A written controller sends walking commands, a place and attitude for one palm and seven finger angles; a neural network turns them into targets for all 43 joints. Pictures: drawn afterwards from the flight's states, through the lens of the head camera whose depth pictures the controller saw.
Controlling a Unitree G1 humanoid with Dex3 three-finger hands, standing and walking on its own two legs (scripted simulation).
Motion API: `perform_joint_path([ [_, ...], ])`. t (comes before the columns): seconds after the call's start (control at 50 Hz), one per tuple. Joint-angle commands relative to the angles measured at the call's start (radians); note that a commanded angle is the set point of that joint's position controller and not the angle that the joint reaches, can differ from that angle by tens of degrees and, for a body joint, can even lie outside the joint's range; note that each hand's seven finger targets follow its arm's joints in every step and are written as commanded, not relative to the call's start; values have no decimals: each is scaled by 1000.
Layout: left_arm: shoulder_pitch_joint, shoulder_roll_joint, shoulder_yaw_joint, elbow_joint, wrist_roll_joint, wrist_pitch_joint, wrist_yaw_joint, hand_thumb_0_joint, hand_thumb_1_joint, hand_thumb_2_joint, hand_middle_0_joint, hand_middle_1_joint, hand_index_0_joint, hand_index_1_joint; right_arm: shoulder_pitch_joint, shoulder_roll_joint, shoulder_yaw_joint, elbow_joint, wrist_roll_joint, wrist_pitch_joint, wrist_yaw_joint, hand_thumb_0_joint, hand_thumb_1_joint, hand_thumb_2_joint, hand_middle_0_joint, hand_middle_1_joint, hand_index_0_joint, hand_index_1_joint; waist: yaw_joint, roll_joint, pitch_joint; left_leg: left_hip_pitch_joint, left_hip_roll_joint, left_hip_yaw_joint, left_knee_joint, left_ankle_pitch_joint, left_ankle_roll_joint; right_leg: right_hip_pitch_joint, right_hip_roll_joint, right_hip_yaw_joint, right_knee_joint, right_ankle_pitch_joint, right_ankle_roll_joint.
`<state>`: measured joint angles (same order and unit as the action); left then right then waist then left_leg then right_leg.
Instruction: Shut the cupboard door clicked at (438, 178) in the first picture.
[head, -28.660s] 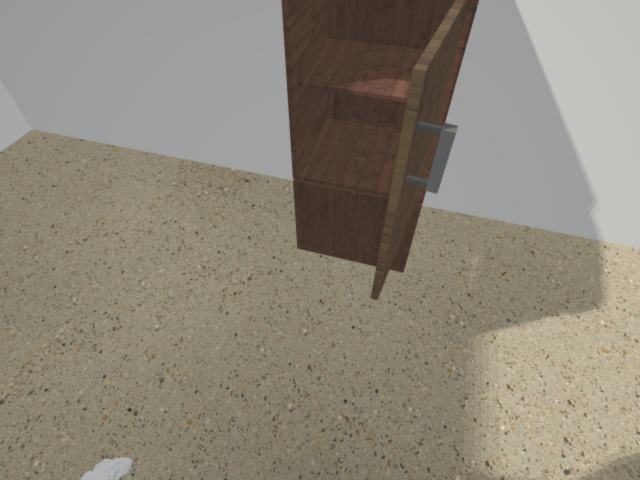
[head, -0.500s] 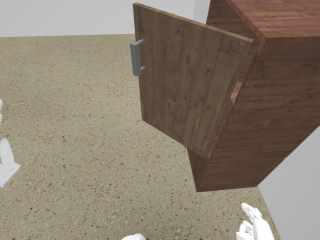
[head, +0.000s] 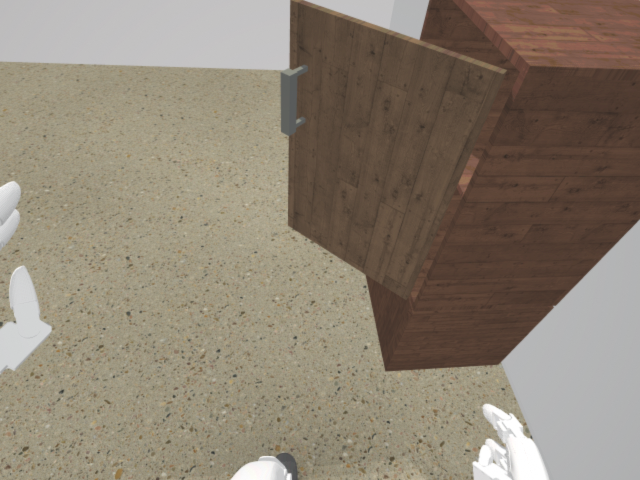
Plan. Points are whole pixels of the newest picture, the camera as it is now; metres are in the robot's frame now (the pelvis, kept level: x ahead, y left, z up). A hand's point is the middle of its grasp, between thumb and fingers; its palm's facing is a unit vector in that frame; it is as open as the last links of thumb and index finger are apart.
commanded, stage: step back with the hand held close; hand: left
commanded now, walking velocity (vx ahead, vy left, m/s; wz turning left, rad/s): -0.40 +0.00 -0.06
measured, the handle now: (295, 100) +0.79 +0.12 +0.07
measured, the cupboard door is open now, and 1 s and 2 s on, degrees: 47 47 47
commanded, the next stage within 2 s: stop stepping back and stand still in 0.10 s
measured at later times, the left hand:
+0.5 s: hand out of the picture +0.09 +0.34 +0.19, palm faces +0.41 -0.88 -0.25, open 7.4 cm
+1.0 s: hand out of the picture -0.05 +0.37 +0.19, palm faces +0.29 -0.82 -0.50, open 7.4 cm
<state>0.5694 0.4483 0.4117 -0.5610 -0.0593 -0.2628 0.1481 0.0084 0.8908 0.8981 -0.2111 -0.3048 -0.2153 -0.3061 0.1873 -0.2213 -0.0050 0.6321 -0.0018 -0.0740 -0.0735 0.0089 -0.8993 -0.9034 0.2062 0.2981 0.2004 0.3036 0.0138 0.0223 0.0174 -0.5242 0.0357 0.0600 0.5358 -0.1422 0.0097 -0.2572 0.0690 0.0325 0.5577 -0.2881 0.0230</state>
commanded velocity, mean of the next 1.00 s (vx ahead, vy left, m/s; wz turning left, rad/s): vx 0.13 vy -0.12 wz -0.01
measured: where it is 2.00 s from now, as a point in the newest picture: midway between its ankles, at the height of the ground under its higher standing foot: outside the picture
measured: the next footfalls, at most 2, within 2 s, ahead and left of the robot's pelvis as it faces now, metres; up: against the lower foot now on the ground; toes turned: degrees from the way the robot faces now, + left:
left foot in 0.34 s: +0.08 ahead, +0.11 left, +0.00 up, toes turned -4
right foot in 0.60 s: -0.20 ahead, +0.02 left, +0.00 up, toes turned -12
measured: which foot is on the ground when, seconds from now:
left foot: down 0.00-0.22, up 0.24-0.32, down 0.34-0.54, up 0.56-0.74, down 0.76-1.00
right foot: down 0.00-0.34, up 0.36-0.58, down 0.60-0.76, up 0.78-1.00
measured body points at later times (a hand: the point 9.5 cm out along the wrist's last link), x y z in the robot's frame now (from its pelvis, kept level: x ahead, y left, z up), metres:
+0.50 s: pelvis -0.15 +0.08 +0.01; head -0.16 +0.14 +0.46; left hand +0.06 +0.39 +0.20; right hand -0.02 -0.15 -0.06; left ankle +0.03 +0.13 -0.71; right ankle -0.17 -0.05 -0.64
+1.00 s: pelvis -0.26 +0.14 +0.01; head -0.27 +0.16 +0.46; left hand -0.07 +0.41 +0.21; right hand -0.16 -0.09 -0.08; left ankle -0.17 +0.28 -0.72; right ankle -0.29 +0.07 -0.71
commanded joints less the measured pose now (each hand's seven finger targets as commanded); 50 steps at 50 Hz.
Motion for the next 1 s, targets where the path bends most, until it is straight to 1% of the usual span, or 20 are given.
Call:
perform_joint_path([
  [0.0,-145,205,141,-123,-4,-51,30,0,900,900,-200,-300,-200,-300,-86,-120,-50,-150,8,-44,-33,0,-900,-900,200,300,200,300,-44,19,-64,330,63,-119,-65,-242,-4,-314,-101,90,-215,-167,-53],
  [0.12,-113,232,207,-160,-24,-73,-2,0,900,900,-200,-300,-200,-300,-105,-116,-70,-172,-11,-51,-7,0,-900,-900,200,300,200,300,12,212,-196,-16,208,-211,-417,-494,-17,159,52,-78,130,-212,-68],
  [0.2,-41,220,165,-230,-30,-66,3,0,900,900,-200,-300,-200,-300,-33,-90,-74,-135,2,-49,19,0,-900,-900,200,300,200,300,-26,-124,-182,497,-49,66,336,-202,-101,-493,-271,207,-393,-419,-159],
  [0.24,-73,195,136,-219,-8,-20,13,0,900,900,-200,-300,-200,-300,1,-98,-77,-111,-7,-25,14,0,-900,-900,200,300,200,300,-36,-274,-70,443,1,-167,675,-277,-58,-681,-418,303,-381,-521,-257],
  [0.28,-271,166,109,-166,4,20,26,0,900,900,-200,-300,-200,-300,-2,-102,-26,-118,-13,-14,-7,0,-900,-900,200,300,200,300,-75,-53,37,307,42,-148,142,-313,-22,-497,-236,57,-95,-386,-84],
  [0.32,-502,160,83,-174,15,26,38,0,900,900,-200,-300,-200,-300,-12,-163,-43,-129,5,-58,-31,0,-900,-900,200,300,200,300,-68,394,90,-37,249,-529,-418,-659,68,-217,-13,-70,423,-266,3],
  [0.34,-500,183,115,-100,26,19,38,0,900,900,-200,-300,-200,-300,-29,-134,-51,-111,-3,-91,-28,0,-900,-900,200,300,200,300,-38,300,47,-91,284,-548,-468,-789,90,-139,17,-4,575,-227,0],
  [0.42,-200,156,99,-278,7,78,-7,0,900,900,-200,-300,-200,-300,-110,-115,-73,-169,11,-78,50,0,-900,-900,200,300,200,300,23,307,-137,86,144,-264,-525,-692,-206,-50,110,-143,633,-185,-17],
  [0.5,94,210,152,-366,-22,89,7,0,900,900,-200,-300,-200,-300,-86,-61,-69,-182,-12,-31,74,0,-900,-900,200,300,200,300,66,258,-196,-76,-14,75,-233,-390,-259,405,91,-239,20,-389,-138],
  [0.52,143,242,178,-327,-19,89,6,0,900,900,-200,-300,-200,-300,-5,-46,-58,-149,27,-23,76,0,-900,-900,200,300,200,300,47,-119,-184,94,-103,171,293,-326,-176,163,-103,-73,-221,-236,-201],
  [0.54,-7,222,152,-406,-22,72,-1,0,900,900,-200,-300,-200,-300,-40,-57,-66,-149,42,-10,65,0,-900,-900,200,300,200,300,3,-339,-67,-1,-62,-41,789,-373,-91,-96,-333,121,-287,-38,-268],
  [0.56,-191,359,274,-445,-33,30,19,0,900,900,-200,-300,-200,-300,-80,-72,-34,-153,20,-7,43,0,-900,-900,200,300,200,300,-36,-203,-13,-164,12,-173,985,-346,-44,-170,-471,314,-348,-199,-354],
  [0.6,-294,300,255,-69,-7,11,40,0,900,900,-200,-300,-200,-300,-50,-51,-7,-158,-13,-19,38,0,-900,-900,200,300,200,300,-68,-166,-40,-100,117,-116,658,-299,-24,-119,-431,245,-338,-437,-181],
  [0.68,-257,155,77,-10,10,67,43,0,900,900,-200,-300,-200,-300,-56,-97,-30,-104,3,-12,-19,0,-900,-900,200,300,200,300,-51,56,33,305,19,70,124,-311,-7,-273,-261,59,-187,-536,-192],
  [0.72,-215,135,50,-94,-8,55,33,0,900,900,-200,-300,-200,-300,-23,-140,-34,-146,13,-32,-30,0,-900,-900,200,300,200,300,-61,270,44,387,200,-294,-216,-439,73,-344,-91,-105,235,-352,-77],
  [0.74,-251,174,81,-182,0,28,29,0,900,900,-200,-300,-200,-300,-41,-139,-32,-173,9,-32,-17,0,-900,-900,200,300,200,300,-51,288,61,356,367,-624,-346,-441,148,-393,-17,-112,412,-293,-35],
  [0.76,-176,205,124,-127,-4,9,8,0,900,900,-200,-300,-200,-300,-65,-128,-32,-168,4,-34,-9,0,-900,-900,200,300,200,300,-45,131,45,246,400,-642,-419,-616,161,-322,-53,-28,493,-199,-37],
  [0.92,-35,211,172,-268,20,39,35,0,900,900,-200,-300,-200,-300,-54,-101,-43,-181,-3,-5,12,0,-900,-900,200,300,200,300,-15,297,-81,1,194,-69,-268,-597,31,201,30,-238,63,-166,-64],
  [0.96,-47,211,183,-201,23,57,48,0,900,900,-200,-300,-200,-300,-43,-79,-43,-164,-4,9,5,0,-900,-900,200,300,200,300,-15,115,-90,-78,126,-22,36,-511,15,279,-70,-74,-129,-254,-125],
  [0.98,-64,227,200,-184,23,60,54,0,900,900,-200,-300,-200,-300,-30,-66,-48,-164,3,14,6,0,-900,-900,200,300,200,300,-19,-103,-80,-176,46,37,323,-396,-4,256,-259,265,-267,-359,-222],
])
